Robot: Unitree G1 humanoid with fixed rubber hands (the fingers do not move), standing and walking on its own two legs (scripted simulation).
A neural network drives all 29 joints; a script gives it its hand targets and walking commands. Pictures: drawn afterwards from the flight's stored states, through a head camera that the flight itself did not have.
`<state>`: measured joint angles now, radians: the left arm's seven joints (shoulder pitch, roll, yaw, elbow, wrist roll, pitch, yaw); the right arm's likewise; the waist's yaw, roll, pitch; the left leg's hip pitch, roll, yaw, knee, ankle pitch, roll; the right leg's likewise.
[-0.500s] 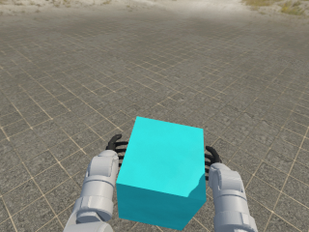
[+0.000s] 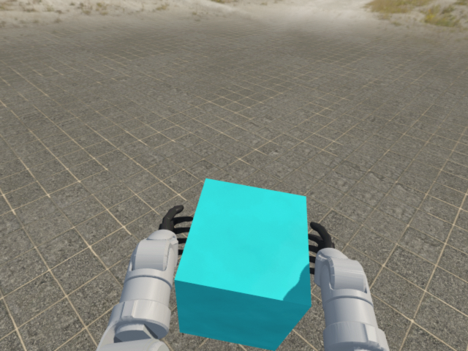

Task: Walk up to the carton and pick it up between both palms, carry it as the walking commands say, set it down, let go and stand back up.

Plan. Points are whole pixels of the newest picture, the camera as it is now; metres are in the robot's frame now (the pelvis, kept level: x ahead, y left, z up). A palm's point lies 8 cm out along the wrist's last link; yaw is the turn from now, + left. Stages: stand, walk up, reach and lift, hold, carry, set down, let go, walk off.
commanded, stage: reach and lift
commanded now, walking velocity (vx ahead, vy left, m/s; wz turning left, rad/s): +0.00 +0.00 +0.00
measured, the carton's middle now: (241, 266) +0.33 +0.01 -0.01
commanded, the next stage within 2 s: hold in 0.10 s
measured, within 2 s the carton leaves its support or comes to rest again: neither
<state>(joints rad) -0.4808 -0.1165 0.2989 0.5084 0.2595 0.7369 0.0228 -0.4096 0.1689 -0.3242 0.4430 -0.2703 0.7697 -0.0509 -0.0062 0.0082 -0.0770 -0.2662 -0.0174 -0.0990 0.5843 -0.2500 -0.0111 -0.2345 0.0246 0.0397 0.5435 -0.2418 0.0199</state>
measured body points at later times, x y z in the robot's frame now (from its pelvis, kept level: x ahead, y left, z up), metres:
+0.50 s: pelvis +0.00 +0.00 +0.00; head -0.06 +0.00 +0.45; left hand +0.32 +0.15 +0.06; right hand +0.31 -0.15 +0.04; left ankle +0.05 +0.13 -0.73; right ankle +0.04 -0.13 -0.73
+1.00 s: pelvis +0.00 -0.01 +0.00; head -0.05 -0.01 +0.45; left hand +0.33 +0.14 +0.07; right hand +0.31 -0.15 +0.05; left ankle +0.05 +0.13 -0.73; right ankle +0.03 -0.13 -0.72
